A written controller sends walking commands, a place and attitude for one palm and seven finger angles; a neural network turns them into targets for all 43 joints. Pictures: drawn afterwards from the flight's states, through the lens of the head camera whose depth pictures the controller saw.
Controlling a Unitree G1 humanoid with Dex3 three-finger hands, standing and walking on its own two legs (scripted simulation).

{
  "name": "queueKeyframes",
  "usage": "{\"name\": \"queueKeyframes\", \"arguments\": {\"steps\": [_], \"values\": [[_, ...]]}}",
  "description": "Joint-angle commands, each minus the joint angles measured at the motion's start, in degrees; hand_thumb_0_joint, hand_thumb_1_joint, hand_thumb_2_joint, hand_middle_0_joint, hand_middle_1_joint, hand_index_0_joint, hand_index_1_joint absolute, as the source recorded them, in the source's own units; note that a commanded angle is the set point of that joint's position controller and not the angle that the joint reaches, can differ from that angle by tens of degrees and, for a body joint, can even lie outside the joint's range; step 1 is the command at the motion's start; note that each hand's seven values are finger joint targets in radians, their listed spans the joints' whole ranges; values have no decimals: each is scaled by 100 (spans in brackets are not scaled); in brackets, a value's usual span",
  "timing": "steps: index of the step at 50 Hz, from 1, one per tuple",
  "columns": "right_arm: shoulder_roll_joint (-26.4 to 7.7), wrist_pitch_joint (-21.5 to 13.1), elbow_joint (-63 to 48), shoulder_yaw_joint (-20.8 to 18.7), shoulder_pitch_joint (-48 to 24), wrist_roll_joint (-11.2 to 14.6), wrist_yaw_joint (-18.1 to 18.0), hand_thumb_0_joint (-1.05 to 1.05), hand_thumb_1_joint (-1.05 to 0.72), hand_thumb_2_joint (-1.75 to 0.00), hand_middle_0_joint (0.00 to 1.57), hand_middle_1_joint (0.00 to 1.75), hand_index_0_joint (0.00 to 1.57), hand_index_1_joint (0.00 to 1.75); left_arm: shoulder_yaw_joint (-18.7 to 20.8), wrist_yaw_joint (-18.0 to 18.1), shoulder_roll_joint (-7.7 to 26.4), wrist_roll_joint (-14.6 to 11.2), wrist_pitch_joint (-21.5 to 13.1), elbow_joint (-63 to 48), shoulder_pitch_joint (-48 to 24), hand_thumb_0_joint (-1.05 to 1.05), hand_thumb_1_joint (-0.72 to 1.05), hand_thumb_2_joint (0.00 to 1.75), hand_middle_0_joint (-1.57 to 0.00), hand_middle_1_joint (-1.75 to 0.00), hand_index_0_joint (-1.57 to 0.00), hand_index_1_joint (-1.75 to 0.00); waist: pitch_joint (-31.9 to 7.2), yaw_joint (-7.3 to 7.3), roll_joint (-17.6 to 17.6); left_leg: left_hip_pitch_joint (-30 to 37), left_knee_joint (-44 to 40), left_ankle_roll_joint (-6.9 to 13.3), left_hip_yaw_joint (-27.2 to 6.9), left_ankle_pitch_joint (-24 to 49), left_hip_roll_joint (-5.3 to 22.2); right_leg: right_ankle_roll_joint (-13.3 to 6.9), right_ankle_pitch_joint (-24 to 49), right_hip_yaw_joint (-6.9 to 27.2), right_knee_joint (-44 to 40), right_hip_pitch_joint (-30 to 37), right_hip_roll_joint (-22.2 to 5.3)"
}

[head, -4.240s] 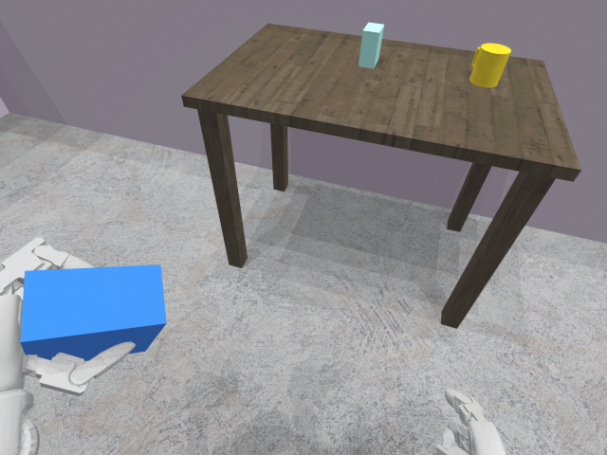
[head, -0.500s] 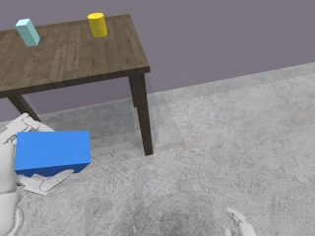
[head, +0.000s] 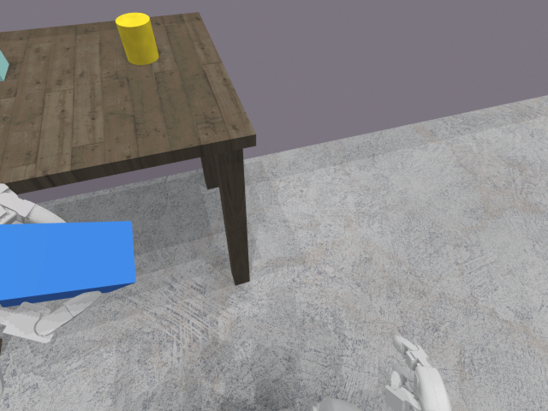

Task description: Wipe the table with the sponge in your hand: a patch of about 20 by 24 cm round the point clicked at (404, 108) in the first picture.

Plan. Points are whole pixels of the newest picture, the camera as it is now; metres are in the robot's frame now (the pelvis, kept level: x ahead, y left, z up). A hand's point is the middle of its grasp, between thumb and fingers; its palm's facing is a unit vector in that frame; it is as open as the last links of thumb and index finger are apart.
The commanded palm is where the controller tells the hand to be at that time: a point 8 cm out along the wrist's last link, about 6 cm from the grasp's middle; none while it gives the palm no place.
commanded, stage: take the last steps up to it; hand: left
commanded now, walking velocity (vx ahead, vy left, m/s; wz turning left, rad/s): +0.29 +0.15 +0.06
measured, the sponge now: (80, 264) +0.24 +0.21 +0.16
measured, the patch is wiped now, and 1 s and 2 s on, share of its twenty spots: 0.00 0.00 0.00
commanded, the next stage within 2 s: come to a stop and stand still in 0.50 s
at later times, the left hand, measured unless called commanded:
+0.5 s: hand (59, 183) +0.33 +0.27 +0.18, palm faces +0.37 -0.79 -0.49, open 9.9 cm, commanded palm +0.27 +0.33 +0.18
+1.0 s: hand (54, 160) +0.36 +0.29 +0.18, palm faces +0.43 -0.77 -0.48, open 9.9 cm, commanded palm +0.31 +0.32 +0.18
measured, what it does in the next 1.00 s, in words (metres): walks ahead: right foot, then left foot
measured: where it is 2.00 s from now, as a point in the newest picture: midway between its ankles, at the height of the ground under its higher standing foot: outside the picture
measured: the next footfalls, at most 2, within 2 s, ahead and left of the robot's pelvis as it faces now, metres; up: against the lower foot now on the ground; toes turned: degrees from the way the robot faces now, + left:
right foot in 0.14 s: +0.12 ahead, -0.09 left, +0.00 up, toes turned -9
left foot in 0.54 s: +0.23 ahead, +0.19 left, +0.00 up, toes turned +11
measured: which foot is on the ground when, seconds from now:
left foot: down 0.00-0.16, up 0.18-0.52, down 0.54-1.00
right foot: up 0.00-0.12, down 0.14-0.54, up 0.56-0.94, down 0.96-1.00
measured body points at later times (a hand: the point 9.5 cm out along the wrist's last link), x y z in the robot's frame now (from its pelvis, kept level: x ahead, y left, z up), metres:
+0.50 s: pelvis +0.12 +0.04 +0.00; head +0.17 +0.04 +0.45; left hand +0.30 +0.31 +0.21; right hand +0.29 -0.22 -0.08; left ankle +0.18 +0.19 -0.71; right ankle +0.08 -0.08 -0.73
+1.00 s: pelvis +0.15 +0.04 +0.00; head +0.18 +0.02 +0.45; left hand +0.33 +0.33 +0.21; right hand +0.33 -0.14 -0.10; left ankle +0.19 +0.19 -0.73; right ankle +0.18 -0.03 -0.74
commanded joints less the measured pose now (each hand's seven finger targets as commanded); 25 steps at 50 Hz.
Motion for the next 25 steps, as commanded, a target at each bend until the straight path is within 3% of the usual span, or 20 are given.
{"name": "queueKeyframes", "arguments": {"steps": [1,4,5,6,7,8,9,10,11,12,13,15,18,21,23,24,25], "values": [[-955,-361,-647,-237,-243,11,-100,0,-90,-90,20,30,20,30,449,63,710,-116,-381,-1397,193,0,10,130,-120,-160,-120,-160,-797,122,1546,539,-1148,864,-991,1711,1159,38,548,-230,-1455,338,9],[-978,-308,-597,-203,-201,-12,-175,0,-90,-90,20,30,20,30,496,71,740,-100,-241,-1066,114,0,10,130,-120,-160,-120,-160,-844,138,1185,396,-699,640,-828,1591,1093,42,835,-518,-2557,1160,242],[-984,-265,-573,-197,-230,-5,-196,0,-90,-90,20,30,20,30,502,71,739,-91,-203,-866,41,0,10,130,-120,-160,-120,-160,-922,170,964,200,-279,565,-749,1461,1040,12,1049,-541,-2980,1626,259],[-973,-217,-543,-207,-261,9,-215,0,-90,-90,20,30,20,30,521,61,766,-71,-170,-679,-63,0,10,130,-120,-160,-120,-160,-1026,212,518,-76,422,456,-630,1180,897,-62,1408,-317,-3493,2158,87],[-897,-163,-526,-219,-203,11,-206,0,-90,-90,20,30,20,30,523,56,843,-4,-161,-587,-230,0,10,130,-120,-160,-120,-160,-1164,185,-547,-797,1716,271,-279,549,463,-409,1566,857,-3902,2776,-738],[-825,-133,-659,-190,-352,-21,-183,0,-90,-90,20,30,20,30,579,39,946,-2,-132,-328,-200,0,10,130,-120,-160,-120,-160,-1026,206,-1759,-2209,3217,-8,-286,-1344,-303,-1063,2273,3376,-4366,3211,-2034],[-914,-120,-634,-165,-482,-72,-150,0,-90,-90,20,30,20,30,712,59,1035,-89,-165,-295,-463,0,10,130,-120,-160,-120,-160,-781,222,-1502,-2552,4146,-138,-1055,-1468,-146,-1266,2019,3834,-4702,2921,-2592],[-972,-106,-496,-272,-296,-57,-98,0,-90,-90,20,30,20,30,541,3,848,-85,-210,-160,-529,0,10,130,-120,-160,-120,-160,-624,86,-1326,-2549,4516,-202,-1334,-1021,-17,-1146,1698,3500,-4725,2652,-2351],[-976,-64,-457,-240,-324,-60,-80,0,-90,-90,20,30,20,30,514,-35,846,-83,-282,-128,-501,0,10,130,-120,-160,-120,-160,-451,74,-1013,-2670,4685,-266,-1322,-717,110,-1153,1884,2963,-4624,2493,-2243],[-931,0,-415,-170,-408,-70,-76,0,-90,-90,20,30,20,30,516,-52,851,-49,-360,-237,-430,0,10,130,-120,-160,-120,-160,-371,93,-589,-2643,4664,-307,-1264,-453,194,-1024,2514,2161,-4492,2307,-1961],[-852,70,-419,-118,-521,-64,-74,0,-90,-90,20,30,20,30,500,-62,905,10,-433,-582,-670,0,10,130,-120,-160,-120,-160,-541,108,-415,-2479,4447,-309,-1202,-386,235,-941,3035,1582,-4347,2232,-1801],[-899,92,-488,-118,-532,-86,-56,0,-90,-90,20,30,20,30,358,-20,824,52,-514,-807,-544,0,10,130,-120,-160,-120,-160,-578,64,-455,-2258,3701,-293,-1007,-221,303,-850,3806,828,-4233,2237,-1648],[-861,46,-655,-163,-530,-110,-76,0,-90,-90,20,30,20,30,563,115,1031,24,-561,-1356,-326,0,10,130,-120,-160,-120,-160,-804,145,-501,-1519,1984,-252,-470,-113,236,-830,4447,443,-4030,2415,-1493],[-788,13,-867,-213,-428,-121,-84,0,-90,-90,20,30,20,30,734,221,1003,1,-460,-1533,198,0,10,130,-120,-160,-120,-160,-1016,318,-716,-1110,926,-224,-19,-75,-55,-838,4889,506,-3774,2775,-1433],[-812,44,-910,-267,-311,-95,-115,0,-90,-90,20,30,20,30,804,268,949,-20,-405,-1499,366,0,10,130,-120,-160,-120,-160,-1180,211,-726,-531,227,-224,21,290,-124,-704,4620,430,-3446,2722,-1387],[-782,83,-926,-262,-251,-94,-143,0,-90,-90,20,30,20,30,745,281,869,-23,-391,-1500,308,0,10,130,-120,-160,-120,-160,-1242,147,-668,-106,-188,-247,205,740,-274,-569,4303,239,-3182,2580,-1173],[-864,96,-943,-321,-193,-75,-183,0,-90,-90,20,30,20,30,713,283,824,-37,-402,-1505,163,0,10,130,-120,-160,-120,-160,-1334,61,-382,425,-547,-234,189,1037,-252,-438,3989,140,-2697,2330,-1024]]}}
